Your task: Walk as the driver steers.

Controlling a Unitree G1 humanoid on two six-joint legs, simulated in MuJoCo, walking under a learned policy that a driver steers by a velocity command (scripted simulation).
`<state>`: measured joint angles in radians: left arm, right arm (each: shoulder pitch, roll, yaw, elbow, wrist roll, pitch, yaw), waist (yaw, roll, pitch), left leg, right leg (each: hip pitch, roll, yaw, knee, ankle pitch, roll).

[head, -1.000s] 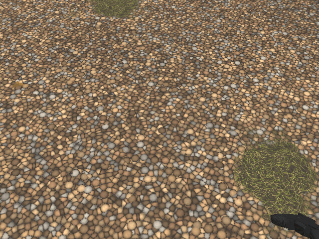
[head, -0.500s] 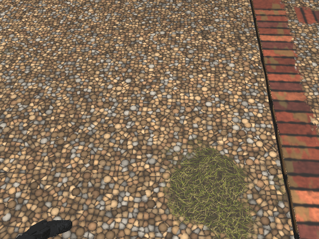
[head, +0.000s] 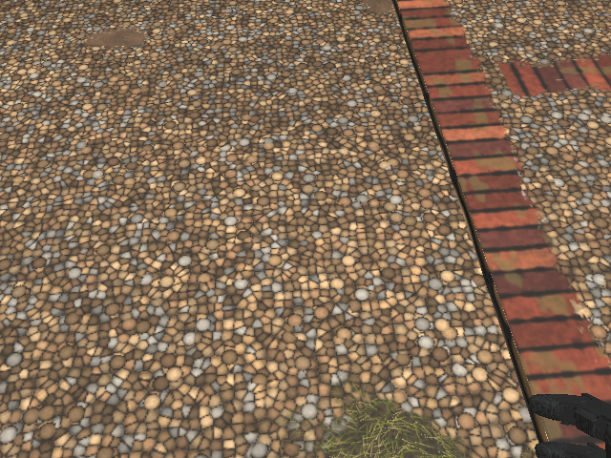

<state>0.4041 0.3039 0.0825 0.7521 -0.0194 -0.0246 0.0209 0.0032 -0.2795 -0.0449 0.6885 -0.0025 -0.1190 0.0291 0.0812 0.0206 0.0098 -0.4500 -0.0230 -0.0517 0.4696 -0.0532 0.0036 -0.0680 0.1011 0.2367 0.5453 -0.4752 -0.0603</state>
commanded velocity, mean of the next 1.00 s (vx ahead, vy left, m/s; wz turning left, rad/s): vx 0.50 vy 0.00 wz -0.60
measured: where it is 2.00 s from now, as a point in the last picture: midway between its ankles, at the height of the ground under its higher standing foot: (603, 300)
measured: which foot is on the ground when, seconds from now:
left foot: down 0.00-0.50, up 0.52-0.98, down 1.00-1.00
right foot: down 0.00-0.00, up 0.02-0.48, down 0.50-1.00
